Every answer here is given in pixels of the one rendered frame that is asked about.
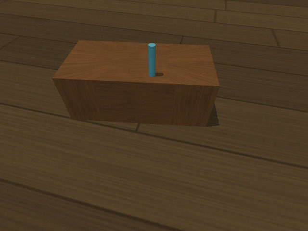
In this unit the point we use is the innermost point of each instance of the can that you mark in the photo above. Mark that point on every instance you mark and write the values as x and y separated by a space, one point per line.
151 59

